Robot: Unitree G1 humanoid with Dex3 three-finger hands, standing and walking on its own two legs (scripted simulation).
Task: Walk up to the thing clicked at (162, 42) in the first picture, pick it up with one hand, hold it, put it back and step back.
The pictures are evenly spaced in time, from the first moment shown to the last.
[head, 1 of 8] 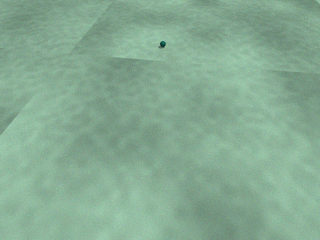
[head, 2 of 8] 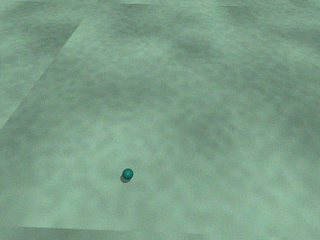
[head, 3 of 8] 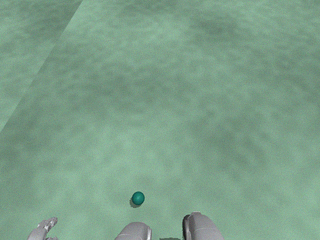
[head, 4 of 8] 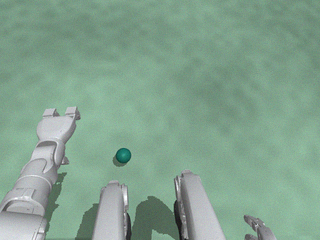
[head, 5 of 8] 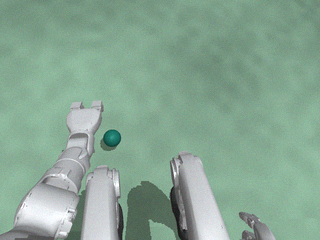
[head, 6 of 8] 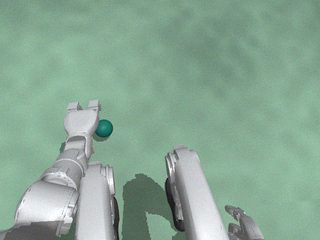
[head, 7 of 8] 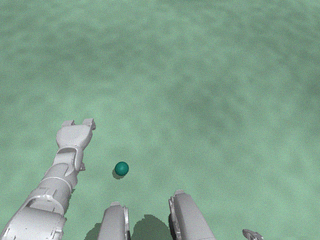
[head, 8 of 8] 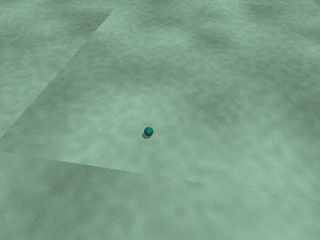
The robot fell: no
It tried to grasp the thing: yes
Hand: left
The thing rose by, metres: 0.00
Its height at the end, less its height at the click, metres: +0.00
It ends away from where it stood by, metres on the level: 0.04
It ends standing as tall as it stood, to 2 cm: yes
